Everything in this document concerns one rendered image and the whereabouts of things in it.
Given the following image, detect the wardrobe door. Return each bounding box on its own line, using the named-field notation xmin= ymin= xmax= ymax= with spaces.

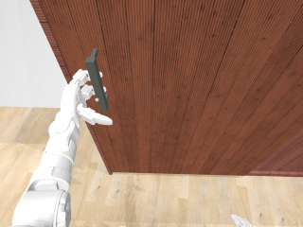
xmin=253 ymin=129 xmax=303 ymax=172
xmin=40 ymin=0 xmax=303 ymax=176

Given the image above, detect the robot left upper arm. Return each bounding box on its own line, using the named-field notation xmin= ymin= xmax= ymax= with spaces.
xmin=9 ymin=189 xmax=72 ymax=227

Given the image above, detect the left robot forearm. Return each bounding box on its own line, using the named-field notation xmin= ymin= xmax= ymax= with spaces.
xmin=12 ymin=111 xmax=80 ymax=226

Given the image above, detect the robot left hand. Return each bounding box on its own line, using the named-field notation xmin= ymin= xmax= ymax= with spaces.
xmin=60 ymin=69 xmax=113 ymax=126

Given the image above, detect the handle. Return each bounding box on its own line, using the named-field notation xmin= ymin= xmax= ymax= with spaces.
xmin=85 ymin=48 xmax=109 ymax=112

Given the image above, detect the robot right hand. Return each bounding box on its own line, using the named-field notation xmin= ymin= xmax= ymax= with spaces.
xmin=231 ymin=214 xmax=252 ymax=227

